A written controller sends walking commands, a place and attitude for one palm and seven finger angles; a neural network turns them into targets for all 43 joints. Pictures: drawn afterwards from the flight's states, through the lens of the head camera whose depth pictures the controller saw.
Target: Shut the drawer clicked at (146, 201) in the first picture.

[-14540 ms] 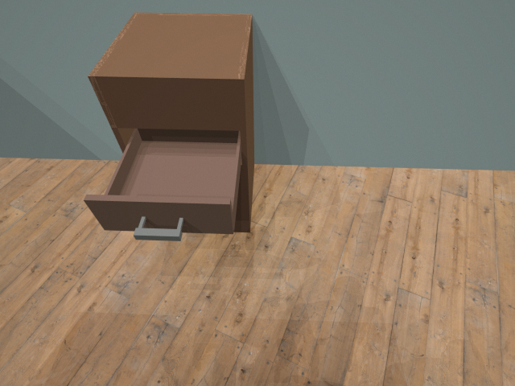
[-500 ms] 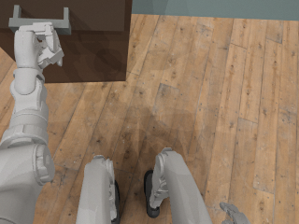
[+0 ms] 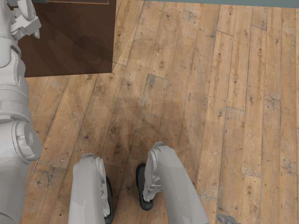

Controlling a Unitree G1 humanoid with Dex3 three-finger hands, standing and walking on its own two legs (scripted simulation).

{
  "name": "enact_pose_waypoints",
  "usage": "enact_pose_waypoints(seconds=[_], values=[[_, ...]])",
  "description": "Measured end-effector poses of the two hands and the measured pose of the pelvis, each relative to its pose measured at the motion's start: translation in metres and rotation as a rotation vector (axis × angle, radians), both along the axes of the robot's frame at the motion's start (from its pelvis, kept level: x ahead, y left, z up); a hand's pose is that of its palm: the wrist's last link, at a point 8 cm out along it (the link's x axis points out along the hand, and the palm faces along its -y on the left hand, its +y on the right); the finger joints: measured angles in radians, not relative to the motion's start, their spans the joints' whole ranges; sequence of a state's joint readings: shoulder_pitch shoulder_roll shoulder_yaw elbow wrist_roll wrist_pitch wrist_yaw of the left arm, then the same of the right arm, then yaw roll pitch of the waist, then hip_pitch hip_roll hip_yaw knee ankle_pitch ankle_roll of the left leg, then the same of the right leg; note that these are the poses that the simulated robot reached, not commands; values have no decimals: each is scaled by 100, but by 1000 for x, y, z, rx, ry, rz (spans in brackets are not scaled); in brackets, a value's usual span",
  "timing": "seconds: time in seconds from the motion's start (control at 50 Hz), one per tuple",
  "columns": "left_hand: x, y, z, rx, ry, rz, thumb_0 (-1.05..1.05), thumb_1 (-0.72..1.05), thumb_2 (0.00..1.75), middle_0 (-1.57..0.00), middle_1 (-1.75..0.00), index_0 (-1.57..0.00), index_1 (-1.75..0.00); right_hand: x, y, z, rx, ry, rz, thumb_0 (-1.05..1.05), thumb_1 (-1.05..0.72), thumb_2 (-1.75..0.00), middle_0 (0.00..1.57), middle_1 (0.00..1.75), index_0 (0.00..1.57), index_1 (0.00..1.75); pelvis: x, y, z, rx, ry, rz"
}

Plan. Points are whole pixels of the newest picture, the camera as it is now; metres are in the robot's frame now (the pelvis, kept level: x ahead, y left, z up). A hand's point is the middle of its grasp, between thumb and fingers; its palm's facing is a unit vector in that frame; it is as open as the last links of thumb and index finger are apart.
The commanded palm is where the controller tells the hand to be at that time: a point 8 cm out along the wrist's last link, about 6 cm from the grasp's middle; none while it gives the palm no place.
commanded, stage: push the drawer shut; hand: left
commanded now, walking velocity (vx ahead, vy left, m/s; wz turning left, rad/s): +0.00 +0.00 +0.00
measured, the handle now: out of the picture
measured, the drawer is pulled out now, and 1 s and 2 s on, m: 0.00 0.00 0.00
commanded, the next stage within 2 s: pull the fist back off the drawer in 0.38 s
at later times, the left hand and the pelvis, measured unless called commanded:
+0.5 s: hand (24, 14) +0.58 +0.22 +0.01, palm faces +0.09 -0.99 -0.07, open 3.1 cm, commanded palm +0.63 +0.19 +0.02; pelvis -0.03 +0.00 -0.01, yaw -1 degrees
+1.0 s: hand (26, 16) +0.58 +0.22 +0.01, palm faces +0.06 -1.00 -0.06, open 3.0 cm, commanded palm +0.57 +0.19 +0.02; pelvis -0.02 +0.01 -0.01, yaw -1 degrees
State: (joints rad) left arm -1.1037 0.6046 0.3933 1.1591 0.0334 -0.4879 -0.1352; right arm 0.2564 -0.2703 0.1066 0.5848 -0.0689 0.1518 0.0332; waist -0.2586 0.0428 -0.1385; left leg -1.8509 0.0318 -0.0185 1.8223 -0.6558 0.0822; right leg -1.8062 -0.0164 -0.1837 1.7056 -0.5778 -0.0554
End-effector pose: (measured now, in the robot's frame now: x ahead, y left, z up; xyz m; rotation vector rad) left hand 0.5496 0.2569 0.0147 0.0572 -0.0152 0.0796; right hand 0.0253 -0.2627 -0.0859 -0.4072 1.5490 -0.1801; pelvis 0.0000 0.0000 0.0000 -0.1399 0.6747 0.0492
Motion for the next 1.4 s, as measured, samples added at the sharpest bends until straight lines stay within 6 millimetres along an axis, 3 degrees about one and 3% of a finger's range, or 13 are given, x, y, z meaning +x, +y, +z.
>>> enact_pose_waypoints(seconds=[0.46,0.68,0.84,1.02,1.3,1.4], values=[[7,19,0,12,19,11,-4,52,93,-140,-160,-140,-160,-41,0,7,-57,9,7,0,-90,-89,20,30,21,30,-25,-2,-15,-28,-9,12],[10,23,4,20,38,-2,-1,48,91,-140,-160,-140,-160,-64,10,14,-54,26,-6,0,-90,-89,20,30,21,30,-31,3,-13,-37,-10,10],[10,24,3,17,30,-18,0,50,88,-140,-160,-140,-160,-69,15,16,-41,52,-15,0,-90,-89,20,30,21,30,-28,7,-13,-44,-10,9],[4,15,-1,-2,29,-18,-4,62,88,-140,-160,-140,-160,-50,17,15,-9,50,-18,0,-90,-89,20,30,21,30,-18,8,-5,-35,-5,7],[-2,0,-1,-9,29,4,-1,79,89,-140,-160,-140,-160,14,6,6,38,-32,5,0,-90,-89,20,30,21,30,6,2,8,0,6,-4],[-19,5,22,29,-29,9,1,83,89,-140,-160,-140,-160,37,6,8,73,-75,-25,0,-90,-89,20,30,20,30,13,0,21,10,-1,-11]])
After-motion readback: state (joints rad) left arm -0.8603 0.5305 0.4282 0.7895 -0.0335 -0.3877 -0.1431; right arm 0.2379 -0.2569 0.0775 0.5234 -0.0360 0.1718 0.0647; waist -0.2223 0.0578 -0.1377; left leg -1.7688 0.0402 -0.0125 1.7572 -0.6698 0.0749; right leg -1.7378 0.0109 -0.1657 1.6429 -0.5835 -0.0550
